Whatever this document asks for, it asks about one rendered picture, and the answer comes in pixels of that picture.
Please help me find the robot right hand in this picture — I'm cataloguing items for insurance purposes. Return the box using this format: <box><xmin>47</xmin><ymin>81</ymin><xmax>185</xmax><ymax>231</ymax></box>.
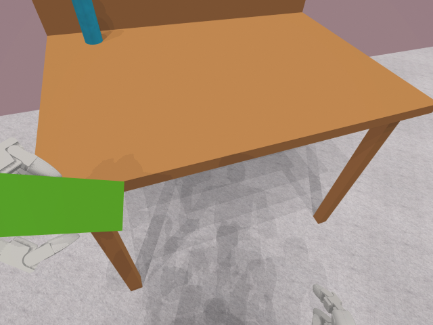
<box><xmin>312</xmin><ymin>284</ymin><xmax>356</xmax><ymax>325</ymax></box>

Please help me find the table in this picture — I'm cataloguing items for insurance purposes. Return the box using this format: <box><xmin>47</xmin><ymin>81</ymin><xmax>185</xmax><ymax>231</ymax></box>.
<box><xmin>32</xmin><ymin>0</ymin><xmax>433</xmax><ymax>291</ymax></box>

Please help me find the robot left hand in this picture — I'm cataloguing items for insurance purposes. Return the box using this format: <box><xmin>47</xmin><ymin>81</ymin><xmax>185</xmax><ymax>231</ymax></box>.
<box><xmin>0</xmin><ymin>137</ymin><xmax>80</xmax><ymax>273</ymax></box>

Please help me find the sponge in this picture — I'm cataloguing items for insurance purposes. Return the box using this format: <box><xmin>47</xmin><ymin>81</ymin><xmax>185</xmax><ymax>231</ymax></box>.
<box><xmin>0</xmin><ymin>173</ymin><xmax>124</xmax><ymax>237</ymax></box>

